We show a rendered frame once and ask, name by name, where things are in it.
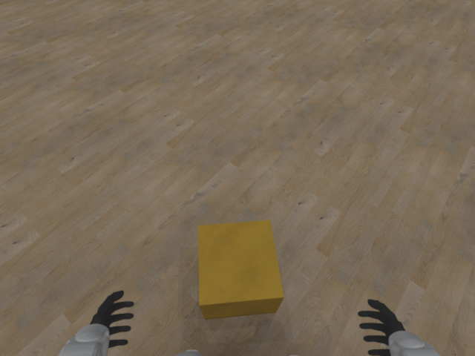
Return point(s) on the robot right hand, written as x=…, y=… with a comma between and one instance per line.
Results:
x=390, y=325

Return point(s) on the carton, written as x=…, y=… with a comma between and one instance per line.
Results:
x=238, y=270

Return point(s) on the robot left hand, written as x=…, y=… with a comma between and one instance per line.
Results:
x=104, y=317

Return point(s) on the right robot forearm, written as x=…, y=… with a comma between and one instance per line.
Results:
x=403, y=343

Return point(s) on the left robot forearm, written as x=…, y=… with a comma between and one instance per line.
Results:
x=92, y=340

